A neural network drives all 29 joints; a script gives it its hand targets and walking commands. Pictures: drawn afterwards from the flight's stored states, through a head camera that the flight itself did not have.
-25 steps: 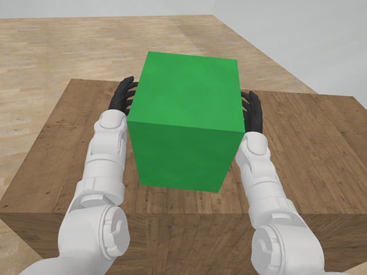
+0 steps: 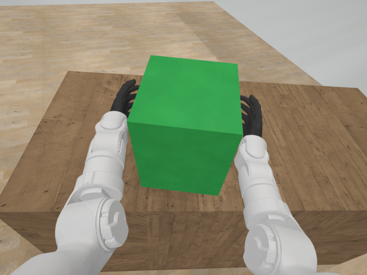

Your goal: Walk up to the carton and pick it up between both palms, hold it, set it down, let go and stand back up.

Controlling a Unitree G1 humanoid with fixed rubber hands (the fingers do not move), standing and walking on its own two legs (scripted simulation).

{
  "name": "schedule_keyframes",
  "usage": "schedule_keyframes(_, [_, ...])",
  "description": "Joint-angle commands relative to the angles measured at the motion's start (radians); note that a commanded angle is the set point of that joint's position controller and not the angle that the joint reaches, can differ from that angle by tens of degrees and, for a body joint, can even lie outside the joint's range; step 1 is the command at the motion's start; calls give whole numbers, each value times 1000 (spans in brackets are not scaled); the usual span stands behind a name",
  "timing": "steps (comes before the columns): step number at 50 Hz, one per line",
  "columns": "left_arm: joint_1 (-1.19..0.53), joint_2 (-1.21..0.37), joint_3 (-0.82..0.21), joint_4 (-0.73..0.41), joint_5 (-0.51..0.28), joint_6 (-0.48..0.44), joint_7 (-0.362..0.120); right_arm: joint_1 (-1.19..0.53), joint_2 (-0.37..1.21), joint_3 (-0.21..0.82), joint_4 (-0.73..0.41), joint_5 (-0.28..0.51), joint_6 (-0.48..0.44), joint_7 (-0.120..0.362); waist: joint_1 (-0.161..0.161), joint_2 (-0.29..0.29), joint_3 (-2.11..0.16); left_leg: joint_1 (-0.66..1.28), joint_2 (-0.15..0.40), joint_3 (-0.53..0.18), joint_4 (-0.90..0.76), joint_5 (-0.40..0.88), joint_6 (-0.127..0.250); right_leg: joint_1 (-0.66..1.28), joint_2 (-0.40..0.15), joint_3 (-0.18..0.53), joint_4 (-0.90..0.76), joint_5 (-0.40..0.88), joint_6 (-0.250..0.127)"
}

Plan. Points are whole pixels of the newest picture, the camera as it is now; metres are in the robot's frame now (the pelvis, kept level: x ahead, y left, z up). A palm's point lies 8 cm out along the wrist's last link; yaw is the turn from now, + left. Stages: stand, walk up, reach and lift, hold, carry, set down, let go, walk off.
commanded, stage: set down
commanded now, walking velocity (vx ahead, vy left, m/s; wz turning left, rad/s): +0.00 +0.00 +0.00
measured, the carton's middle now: (186, 129) +0.43 -0.02 +0.08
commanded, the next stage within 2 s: none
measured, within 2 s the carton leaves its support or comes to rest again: rests again in 1.04 s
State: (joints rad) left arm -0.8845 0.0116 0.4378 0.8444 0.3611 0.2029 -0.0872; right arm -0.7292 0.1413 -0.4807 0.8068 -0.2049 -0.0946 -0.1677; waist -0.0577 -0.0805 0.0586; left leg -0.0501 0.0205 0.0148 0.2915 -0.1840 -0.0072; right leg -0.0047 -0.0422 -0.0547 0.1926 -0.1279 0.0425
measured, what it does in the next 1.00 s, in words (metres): stands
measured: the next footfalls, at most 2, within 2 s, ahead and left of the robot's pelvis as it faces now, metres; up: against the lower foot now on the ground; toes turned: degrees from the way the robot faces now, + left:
none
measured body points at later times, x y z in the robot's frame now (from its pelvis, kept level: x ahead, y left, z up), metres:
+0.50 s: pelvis +0.01 +0.01 +0.00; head +0.04 +0.04 +0.45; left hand +0.46 +0.14 +0.10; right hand +0.41 -0.15 +0.10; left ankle -0.01 +0.12 -0.75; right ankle -0.01 -0.14 -0.75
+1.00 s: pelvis +0.01 +0.00 +0.00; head +0.05 +0.03 +0.45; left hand +0.46 +0.13 +0.08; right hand +0.40 -0.16 +0.08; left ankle -0.01 +0.12 -0.75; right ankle -0.01 -0.14 -0.75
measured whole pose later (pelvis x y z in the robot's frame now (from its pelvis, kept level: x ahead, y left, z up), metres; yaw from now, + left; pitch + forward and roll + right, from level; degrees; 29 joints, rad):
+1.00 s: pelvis +0.01 +0.00 +0.00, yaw -1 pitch +3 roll -1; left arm -0.89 0.04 0.49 1.03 0.37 0.04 -0.11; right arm -0.70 0.23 -0.63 0.80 -0.38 -0.17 -0.16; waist -0.04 -0.06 0.02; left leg -0.15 0.02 0.03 0.29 -0.19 0.00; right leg -0.12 -0.05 -0.04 0.22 -0.14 0.05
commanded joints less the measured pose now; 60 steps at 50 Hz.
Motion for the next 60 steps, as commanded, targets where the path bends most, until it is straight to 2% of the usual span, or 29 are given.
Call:
schedule_keyframes(1, [-588,-506,-279,-55,-49,-76,-143,-666,426,335,-109,-35,-70,132,-10,121,-509,101,-49,116,29,447,-75,202,77,-84,70,352,2])
schedule_keyframes(3, [-590,-496,-278,-56,-49,-89,-145,-647,440,327,-109,-56,-73,131,-22,110,-530,83,-54,121,31,444,-71,227,73,-78,81,398,11])
schedule_keyframes(7, [-557,-482,-248,-13,-40,-88,-150,-650,442,321,-110,-69,-69,134,-5,90,-506,43,-50,118,16,426,-59,247,74,-76,92,415,13])
schedule_keyframes(10, [-569,-486,-251,-4,-44,-96,-152,-662,450,317,-124,-79,-75,134,-9,86,-519,30,-52,121,20,436,-59,257,74,-74,98,447,17])
schedule_keyframes(11, [-542,-449,-211,6,-11,-100,-148,-623,480,340,-91,-78,-59,142,57,111,-473,-12,-62,142,6,390,-31,309,55,-54,103,446,20])
schedule_keyframes(12, [-548,-441,-203,11,-10,-97,-147,-626,475,325,-106,-83,-56,145,32,87,-465,-47,-58,137,-16,352,-23,327,53,-57,111,450,30])
schedule_keyframes(14, [-552,-439,-202,10,-15,-96,-150,-622,481,315,-103,-90,-52,143,28,82,-468,-65,-58,138,-26,336,-21,331,51,-55,116,448,33])
schedule_keyframes(23, [-594,-475,-251,19,-52,-135,-152,-626,498,258,-65,-138,-75,138,-15,123,-550,67,-41,126,40,512,-70,191,82,-76,109,428,16])
schedule_keyframes(27, [-599,-467,-245,51,-52,-142,-157,-623,501,230,-39,-155,-73,133,-22,134,-540,70,-39,124,53,538,-77,163,85,-74,106,415,12])
schedule_keyframes(34, [-575,-462,-208,79,-27,-163,-152,-607,521,234,-30,-170,-86,144,2,142,-556,45,-39,129,59,568,-70,182,81,-72,122,453,13])
schedule_keyframes(44, [-578,-440,-167,112,-10,-217,-148,-587,558,248,-45,-202,-112,151,23,97,-570,-89,-45,142,11,437,-32,289,55,-49,150,527,27])
schedule_keyframes(51, [-595,-449,-166,142,-8,-251,-147,-584,565,221,-10,-229,-133,147,17,98,-572,-83,-38,140,11,422,-36,255,58,-49,143,484,22])
schedule_keyframes(60, [-592,-463,-145,174,15,-261,-149,-574,554,158,35,-259,-142,148,11,125,-540,-40,-32,138,26,427,-54,176,67,-61,118,390,10])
